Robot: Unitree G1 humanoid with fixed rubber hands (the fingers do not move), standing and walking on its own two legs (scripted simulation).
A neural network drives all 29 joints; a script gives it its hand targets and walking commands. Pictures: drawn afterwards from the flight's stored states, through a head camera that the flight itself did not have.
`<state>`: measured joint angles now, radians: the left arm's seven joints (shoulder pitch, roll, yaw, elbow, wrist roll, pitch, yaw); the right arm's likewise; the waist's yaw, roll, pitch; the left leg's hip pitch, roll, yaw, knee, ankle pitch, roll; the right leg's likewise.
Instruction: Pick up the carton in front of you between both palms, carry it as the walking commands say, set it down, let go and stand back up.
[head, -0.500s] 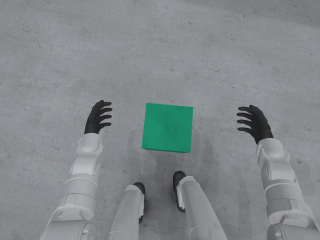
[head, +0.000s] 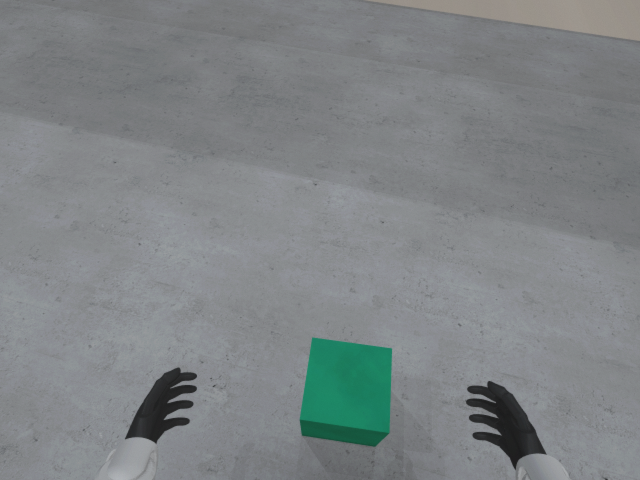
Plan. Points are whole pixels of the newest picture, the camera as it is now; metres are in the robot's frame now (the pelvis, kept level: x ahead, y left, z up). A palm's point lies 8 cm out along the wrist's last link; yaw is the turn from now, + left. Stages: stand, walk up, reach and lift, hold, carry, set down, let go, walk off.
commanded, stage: let go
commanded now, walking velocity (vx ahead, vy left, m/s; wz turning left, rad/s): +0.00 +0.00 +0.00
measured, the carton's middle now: (344, 394) +0.35 -0.06 -0.65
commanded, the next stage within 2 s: stand in 0.44 s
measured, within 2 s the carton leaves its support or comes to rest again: neither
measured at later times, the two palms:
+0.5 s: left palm (138, 457) +0.15 +0.23 -0.08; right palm (539, 446) +0.16 -0.26 -0.07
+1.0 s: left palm out of the picture +0.11 +0.27 -0.09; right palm (573, 471) +0.14 -0.31 -0.10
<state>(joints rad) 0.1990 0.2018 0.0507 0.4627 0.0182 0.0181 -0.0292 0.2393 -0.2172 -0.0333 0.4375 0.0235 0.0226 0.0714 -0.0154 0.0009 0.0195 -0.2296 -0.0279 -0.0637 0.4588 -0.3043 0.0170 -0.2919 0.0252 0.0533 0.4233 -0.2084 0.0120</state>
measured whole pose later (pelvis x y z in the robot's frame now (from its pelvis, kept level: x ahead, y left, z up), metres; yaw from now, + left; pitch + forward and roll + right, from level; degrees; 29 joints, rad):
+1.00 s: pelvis +0.00 -0.02 +0.00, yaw +2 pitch -1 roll +0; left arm 0.17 0.32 0.04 0.84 0.04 0.00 0.02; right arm 0.21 -0.35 -0.02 0.75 -0.04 0.00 -0.03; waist 0.01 0.03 0.01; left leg -0.13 -0.01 -0.09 0.47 -0.33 -0.01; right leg -0.20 0.03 0.00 0.48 -0.27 -0.02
